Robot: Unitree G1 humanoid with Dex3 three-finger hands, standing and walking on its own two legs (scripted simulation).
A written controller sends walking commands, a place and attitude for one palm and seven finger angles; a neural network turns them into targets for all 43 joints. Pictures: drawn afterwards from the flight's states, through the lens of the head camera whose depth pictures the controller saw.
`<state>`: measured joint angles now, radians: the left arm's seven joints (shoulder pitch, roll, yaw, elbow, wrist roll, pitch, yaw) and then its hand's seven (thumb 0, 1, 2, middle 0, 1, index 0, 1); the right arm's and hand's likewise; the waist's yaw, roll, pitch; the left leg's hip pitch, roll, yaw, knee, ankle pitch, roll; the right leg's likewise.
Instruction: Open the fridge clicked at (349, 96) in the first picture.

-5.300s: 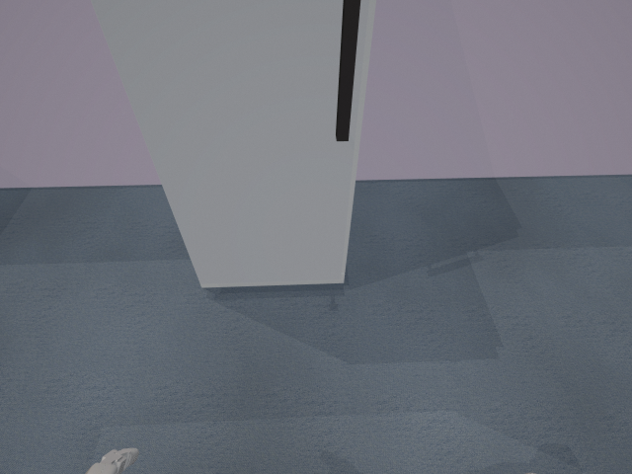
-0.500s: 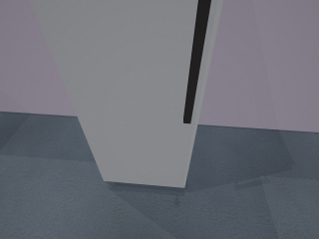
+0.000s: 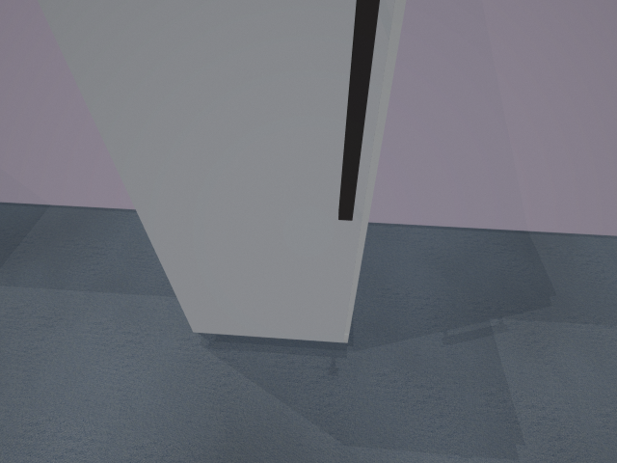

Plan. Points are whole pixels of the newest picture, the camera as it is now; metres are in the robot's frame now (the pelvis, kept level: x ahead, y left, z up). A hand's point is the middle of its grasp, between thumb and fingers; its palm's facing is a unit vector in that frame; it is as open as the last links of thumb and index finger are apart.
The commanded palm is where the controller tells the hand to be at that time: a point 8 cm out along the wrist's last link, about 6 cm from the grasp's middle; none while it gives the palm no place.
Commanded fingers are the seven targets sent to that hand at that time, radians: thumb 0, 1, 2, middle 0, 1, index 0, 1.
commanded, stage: look again from close up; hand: right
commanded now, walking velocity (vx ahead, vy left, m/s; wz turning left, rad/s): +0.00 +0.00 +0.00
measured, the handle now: (354, 117) +0.59 -0.04 +0.16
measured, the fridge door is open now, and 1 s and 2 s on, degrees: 0 0 0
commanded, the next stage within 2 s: none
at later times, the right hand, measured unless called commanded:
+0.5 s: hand out of the picture +0.03 -0.17 -0.17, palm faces -0.02 +0.98 -0.22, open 7.4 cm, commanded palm none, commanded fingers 0.00 -0.90 -0.90 0.20 0.30 0.20 0.30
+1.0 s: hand out of the picture +0.01 -0.16 -0.17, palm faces -0.01 +0.98 -0.20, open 7.4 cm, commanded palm none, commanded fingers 0.00 -0.90 -0.90 0.20 0.30 0.20 0.30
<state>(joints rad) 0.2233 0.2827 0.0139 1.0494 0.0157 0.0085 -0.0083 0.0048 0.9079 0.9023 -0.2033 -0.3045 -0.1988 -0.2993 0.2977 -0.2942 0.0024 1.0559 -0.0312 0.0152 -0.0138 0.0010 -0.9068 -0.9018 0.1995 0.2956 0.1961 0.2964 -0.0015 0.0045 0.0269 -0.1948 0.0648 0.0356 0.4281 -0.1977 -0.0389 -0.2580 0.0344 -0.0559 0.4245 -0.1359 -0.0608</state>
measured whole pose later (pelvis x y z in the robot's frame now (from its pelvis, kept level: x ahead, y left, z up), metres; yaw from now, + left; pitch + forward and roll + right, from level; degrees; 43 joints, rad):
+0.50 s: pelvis +0.02 +0.02 +0.00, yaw +0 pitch -2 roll +1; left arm 0.21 0.20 0.00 1.10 0.01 0.00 0.00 0.00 0.91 0.90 -0.20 -0.30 -0.20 -0.30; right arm 0.27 -0.20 0.02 1.07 -0.02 -0.01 -0.03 0.00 -0.91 -0.90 0.20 0.30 0.20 0.30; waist 0.01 0.01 0.03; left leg -0.17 0.04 0.05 0.41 -0.21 -0.03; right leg -0.24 0.01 -0.04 0.43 -0.16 -0.03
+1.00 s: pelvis +0.02 +0.01 +0.00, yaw +1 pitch -2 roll +0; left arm 0.27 0.16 0.00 1.12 0.01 0.00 0.01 0.00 0.91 0.90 -0.20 -0.30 -0.20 -0.30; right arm 0.31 -0.16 0.01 1.10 -0.02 0.00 -0.04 0.00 -0.91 -0.90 0.20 0.30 0.20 0.30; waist 0.01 0.00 0.03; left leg -0.16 0.05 0.03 0.41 -0.22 -0.04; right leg -0.23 0.02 -0.06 0.42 -0.16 -0.04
